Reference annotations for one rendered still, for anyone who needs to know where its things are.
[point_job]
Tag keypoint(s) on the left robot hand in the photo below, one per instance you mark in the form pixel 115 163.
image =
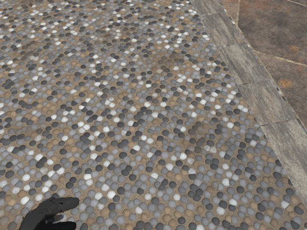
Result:
pixel 36 220

